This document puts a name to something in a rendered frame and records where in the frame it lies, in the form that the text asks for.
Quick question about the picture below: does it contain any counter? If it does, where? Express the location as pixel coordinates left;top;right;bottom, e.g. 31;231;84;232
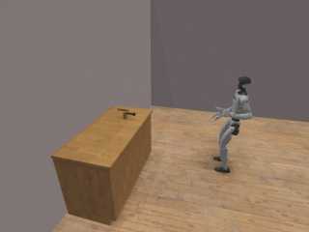
51;105;153;226

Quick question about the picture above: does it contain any robot right hand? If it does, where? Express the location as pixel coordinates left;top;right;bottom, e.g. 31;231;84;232
212;112;222;121

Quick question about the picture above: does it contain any left robot upper arm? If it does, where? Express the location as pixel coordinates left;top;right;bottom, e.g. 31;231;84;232
239;96;252;120

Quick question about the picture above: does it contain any left robot forearm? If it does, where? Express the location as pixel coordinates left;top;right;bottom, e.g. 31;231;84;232
229;112;252;120

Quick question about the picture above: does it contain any robot left hand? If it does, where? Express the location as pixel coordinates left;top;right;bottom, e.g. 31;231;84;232
214;107;231;117

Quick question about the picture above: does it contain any robot left thigh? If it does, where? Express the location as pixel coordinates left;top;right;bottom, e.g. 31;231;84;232
219;125;239;152

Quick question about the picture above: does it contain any robot torso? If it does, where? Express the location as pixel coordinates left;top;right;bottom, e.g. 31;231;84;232
230;92;248;128

